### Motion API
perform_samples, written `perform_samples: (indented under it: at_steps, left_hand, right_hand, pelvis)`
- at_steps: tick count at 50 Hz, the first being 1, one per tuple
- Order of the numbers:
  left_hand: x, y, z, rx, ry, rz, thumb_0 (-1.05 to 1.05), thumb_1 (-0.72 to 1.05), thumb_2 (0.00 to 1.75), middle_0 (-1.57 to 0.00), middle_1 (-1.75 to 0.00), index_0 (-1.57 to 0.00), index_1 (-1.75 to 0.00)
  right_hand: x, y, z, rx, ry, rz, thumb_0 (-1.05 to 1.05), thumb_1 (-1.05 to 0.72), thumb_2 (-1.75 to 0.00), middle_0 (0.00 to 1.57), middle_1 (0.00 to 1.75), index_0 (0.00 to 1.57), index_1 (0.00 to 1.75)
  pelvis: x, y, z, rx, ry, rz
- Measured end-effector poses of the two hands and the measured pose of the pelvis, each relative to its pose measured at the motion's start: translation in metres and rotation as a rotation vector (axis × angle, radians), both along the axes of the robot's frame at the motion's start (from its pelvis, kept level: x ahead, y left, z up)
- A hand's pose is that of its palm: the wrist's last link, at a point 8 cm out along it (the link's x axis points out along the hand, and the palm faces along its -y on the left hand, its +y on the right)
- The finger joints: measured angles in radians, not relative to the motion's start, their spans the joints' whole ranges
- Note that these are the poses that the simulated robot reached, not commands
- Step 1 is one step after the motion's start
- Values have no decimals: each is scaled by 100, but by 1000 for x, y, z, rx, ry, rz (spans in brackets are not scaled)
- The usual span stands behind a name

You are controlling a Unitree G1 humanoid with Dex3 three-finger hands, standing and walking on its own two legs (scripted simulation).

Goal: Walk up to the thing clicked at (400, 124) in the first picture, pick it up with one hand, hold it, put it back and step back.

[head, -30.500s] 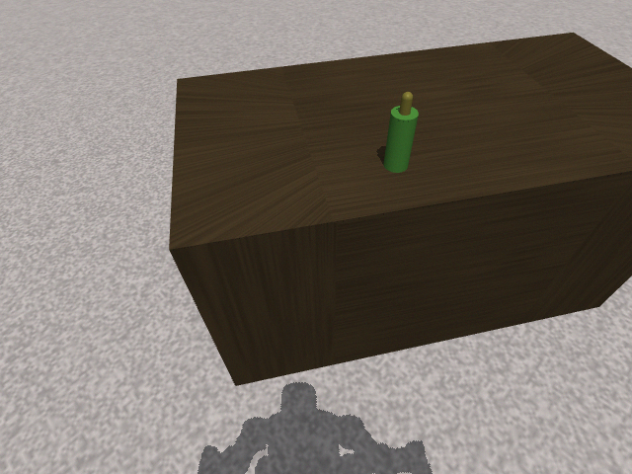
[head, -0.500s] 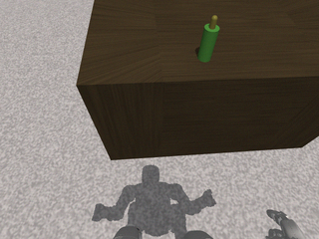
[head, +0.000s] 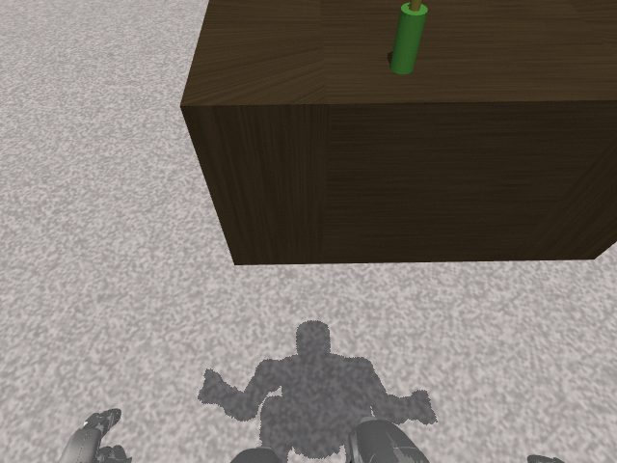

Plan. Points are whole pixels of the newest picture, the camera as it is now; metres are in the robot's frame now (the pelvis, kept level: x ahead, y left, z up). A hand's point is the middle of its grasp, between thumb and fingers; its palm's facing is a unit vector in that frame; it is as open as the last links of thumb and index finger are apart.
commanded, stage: step back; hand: right
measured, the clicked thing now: (409, 30) +0.93 -0.21 +0.03
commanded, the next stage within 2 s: stand in 1.62 s
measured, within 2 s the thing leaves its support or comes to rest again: neither
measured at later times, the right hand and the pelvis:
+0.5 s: hand out of the picture -0.09 -0.29 -0.16, palm faces -0.11 +0.92 -0.37, open 7.4 cm; pelvis -0.17 -0.02 +0.00, yaw +3 degrees
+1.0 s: hand out of the picture -0.10 -0.26 -0.14, palm faces -0.05 +0.93 -0.36, open 7.4 cm; pelvis -0.19 +0.00 +0.01, yaw +0 degrees
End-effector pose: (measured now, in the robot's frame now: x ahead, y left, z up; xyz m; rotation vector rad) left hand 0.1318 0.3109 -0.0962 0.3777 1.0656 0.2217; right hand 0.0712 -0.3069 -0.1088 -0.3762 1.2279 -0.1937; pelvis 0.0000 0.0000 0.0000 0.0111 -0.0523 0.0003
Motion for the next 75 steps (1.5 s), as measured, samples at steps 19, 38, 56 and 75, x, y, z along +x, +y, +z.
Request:
perform_samples:
  at_steps: [19,38,56,75]
  left_hand:
    - [-190,-26,12,42,118,33,1,90,90,-21,-30,-21,-30]
    - [-309,22,-4,-20,178,121,1,90,90,-20,-30,-21,-30]
    - [-268,13,-12,-59,121,62,1,90,90,-21,-30,-21,-30]
    - [-194,9,3,-52,86,-3,1,91,90,-20,-30,-21,-30]
  right_hand:
    - [-101,-34,-3,17,-71,-7,0,-90,-90,21,30,21,30]
    - [-215,8,12,14,7,5,1,-90,-90,21,30,21,30]
    - [-160,19,10,4,-97,14,0,-90,-90,21,30,21,30]
    - [-133,33,14,54,-108,-44,0,-90,-90,21,30,21,30]
  pelvis:
    - [-130,-26,5,11,13,-27]
    - [-200,3,11,-6,7,28]
    - [-181,20,6,-6,3,-1]
    - [-160,20,19,-14,17,-41]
